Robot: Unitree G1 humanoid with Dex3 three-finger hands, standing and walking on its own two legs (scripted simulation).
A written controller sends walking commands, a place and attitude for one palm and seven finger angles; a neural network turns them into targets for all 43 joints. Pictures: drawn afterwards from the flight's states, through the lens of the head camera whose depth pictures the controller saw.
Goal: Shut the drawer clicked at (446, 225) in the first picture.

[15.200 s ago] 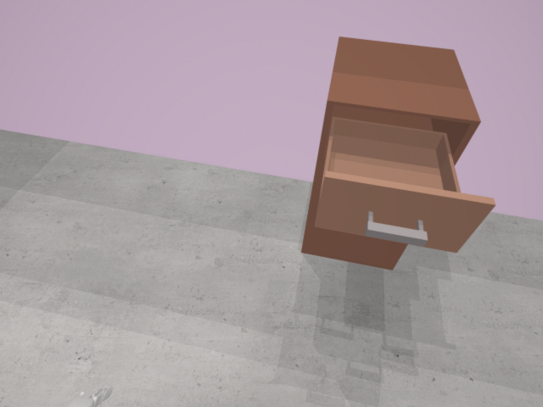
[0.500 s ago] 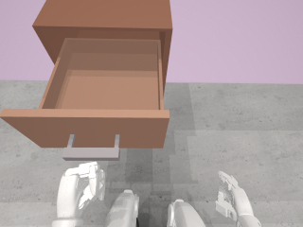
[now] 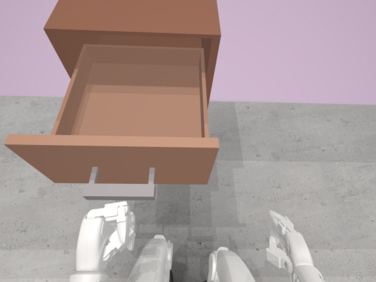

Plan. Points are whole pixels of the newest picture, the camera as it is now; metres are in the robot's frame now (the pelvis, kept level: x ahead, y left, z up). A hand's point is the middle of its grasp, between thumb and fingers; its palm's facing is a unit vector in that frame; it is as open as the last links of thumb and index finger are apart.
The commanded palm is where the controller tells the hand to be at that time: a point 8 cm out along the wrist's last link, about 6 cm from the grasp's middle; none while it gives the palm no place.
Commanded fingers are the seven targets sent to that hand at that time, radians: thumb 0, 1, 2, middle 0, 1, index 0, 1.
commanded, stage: push the drawer shut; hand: left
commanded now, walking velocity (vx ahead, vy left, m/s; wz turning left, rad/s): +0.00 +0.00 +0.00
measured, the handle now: (122, 181) +0.30 +0.15 +0.03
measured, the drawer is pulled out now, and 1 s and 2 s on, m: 0.29 0.22 0.07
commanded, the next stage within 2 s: none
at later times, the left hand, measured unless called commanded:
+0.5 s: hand (132, 208) +0.25 +0.12 +0.03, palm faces +0.03 -1.00 +0.01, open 2.9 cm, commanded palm +0.25 +0.17 +0.03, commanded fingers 0.00 0.90 0.90 -1.40 -1.60 -1.40 -1.60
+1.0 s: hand (136, 181) +0.30 +0.13 +0.03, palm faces +0.03 -1.00 -0.01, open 2.9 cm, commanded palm +0.31 +0.17 +0.03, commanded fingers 0.00 0.90 0.90 -1.40 -1.60 -1.40 -1.60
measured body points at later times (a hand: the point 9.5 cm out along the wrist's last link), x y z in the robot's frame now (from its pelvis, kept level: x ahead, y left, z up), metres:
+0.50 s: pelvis -0.01 +0.00 +0.00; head +0.10 +0.03 +0.44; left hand +0.25 +0.18 +0.03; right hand +0.19 -0.22 -0.09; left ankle +0.04 +0.08 -0.60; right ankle +0.00 -0.09 -0.60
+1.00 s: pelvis -0.02 +0.01 +0.00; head +0.09 +0.04 +0.44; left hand +0.30 +0.18 +0.03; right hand +0.15 -0.22 -0.10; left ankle +0.04 +0.08 -0.60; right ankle +0.00 -0.09 -0.60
